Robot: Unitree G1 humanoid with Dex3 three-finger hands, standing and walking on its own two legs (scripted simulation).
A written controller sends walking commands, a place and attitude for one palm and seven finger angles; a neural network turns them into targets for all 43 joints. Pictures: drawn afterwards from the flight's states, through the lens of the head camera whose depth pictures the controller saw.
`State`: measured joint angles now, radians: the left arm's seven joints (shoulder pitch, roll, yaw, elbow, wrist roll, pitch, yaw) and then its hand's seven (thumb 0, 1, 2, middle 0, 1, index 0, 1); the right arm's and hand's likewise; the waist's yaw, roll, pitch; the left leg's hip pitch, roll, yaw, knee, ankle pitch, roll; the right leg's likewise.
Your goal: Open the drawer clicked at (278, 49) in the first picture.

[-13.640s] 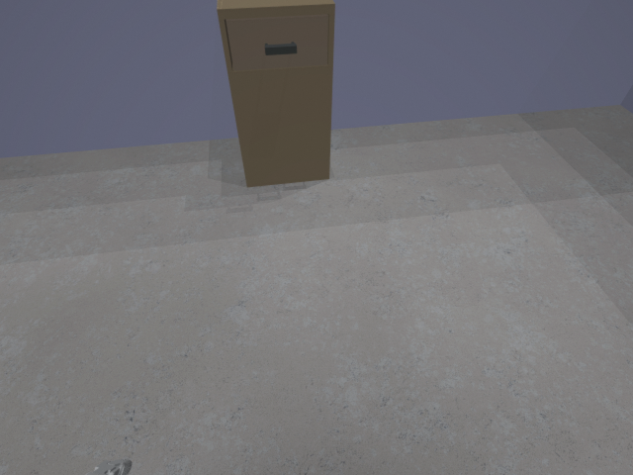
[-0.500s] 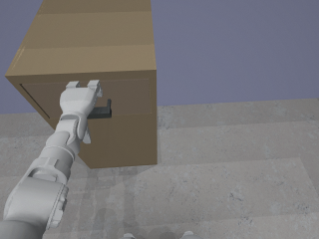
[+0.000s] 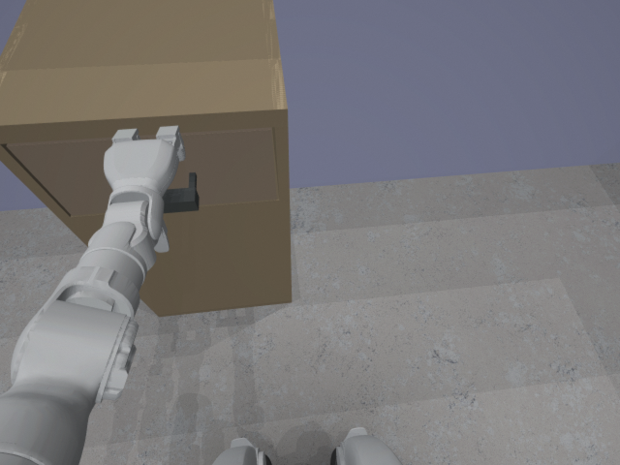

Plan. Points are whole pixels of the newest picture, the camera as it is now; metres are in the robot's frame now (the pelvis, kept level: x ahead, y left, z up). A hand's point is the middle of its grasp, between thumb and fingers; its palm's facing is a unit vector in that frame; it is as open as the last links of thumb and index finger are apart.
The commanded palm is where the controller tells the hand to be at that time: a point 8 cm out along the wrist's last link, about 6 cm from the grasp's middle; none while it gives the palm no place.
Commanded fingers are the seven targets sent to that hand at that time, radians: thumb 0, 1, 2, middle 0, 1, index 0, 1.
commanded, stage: move the hooked fingers above the handle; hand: left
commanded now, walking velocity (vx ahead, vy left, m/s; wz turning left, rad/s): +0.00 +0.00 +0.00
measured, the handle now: (160, 191) +0.54 +0.20 -0.05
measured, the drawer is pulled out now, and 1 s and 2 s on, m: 0.00 0.00 0.00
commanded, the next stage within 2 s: lower the fingers behind the handle in 0.58 s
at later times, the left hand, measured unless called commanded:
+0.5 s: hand (157, 190) +0.50 +0.18 +0.02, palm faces -0.05 +0.01 -1.00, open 13.7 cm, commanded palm +0.50 +0.18 +0.06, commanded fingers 0.00 -0.50 0.30 -0.30 -1.20 -0.30 -1.20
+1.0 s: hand (157, 190) +0.50 +0.18 +0.01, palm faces -0.01 +0.00 -1.00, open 13.6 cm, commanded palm +0.50 +0.18 +0.04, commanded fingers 0.00 -0.50 0.30 -0.30 -1.20 -0.30 -1.20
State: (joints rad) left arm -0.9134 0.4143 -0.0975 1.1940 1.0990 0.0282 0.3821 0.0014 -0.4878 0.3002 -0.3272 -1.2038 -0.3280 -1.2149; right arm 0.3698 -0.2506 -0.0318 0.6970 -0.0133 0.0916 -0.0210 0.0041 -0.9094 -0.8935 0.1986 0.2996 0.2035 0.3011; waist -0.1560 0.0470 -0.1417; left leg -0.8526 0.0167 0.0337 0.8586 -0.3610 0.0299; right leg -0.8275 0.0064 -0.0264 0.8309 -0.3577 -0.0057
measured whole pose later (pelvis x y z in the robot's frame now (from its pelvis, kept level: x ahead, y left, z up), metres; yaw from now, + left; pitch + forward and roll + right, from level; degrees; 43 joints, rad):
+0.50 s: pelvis -0.02 +0.00 -0.01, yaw +1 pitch +21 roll -1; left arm -0.99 0.43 -0.13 1.24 1.08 0.06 0.38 0.00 -0.49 0.30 -0.32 -1.20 -0.33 -1.23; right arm 0.36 -0.26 -0.02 0.69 -0.01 0.07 -0.03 0.00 -0.91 -0.89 0.20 0.30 0.20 0.30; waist -0.17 0.05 -0.14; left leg -0.93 0.02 0.01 0.91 -0.36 0.02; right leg -0.90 0.01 -0.05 0.88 -0.36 -0.01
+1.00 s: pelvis -0.03 +0.00 -0.02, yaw +0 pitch +23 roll -2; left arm -1.03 0.45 -0.11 1.27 1.10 0.03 0.42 0.00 -0.49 0.30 -0.33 -1.24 -0.34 -1.25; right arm 0.37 -0.26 -0.01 0.69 -0.02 0.07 -0.03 0.00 -0.91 -0.89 0.20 0.30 0.20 0.30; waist -0.18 0.05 -0.16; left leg -1.01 0.02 0.01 0.98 -0.37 0.03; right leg -0.98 0.01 -0.04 0.94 -0.37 -0.01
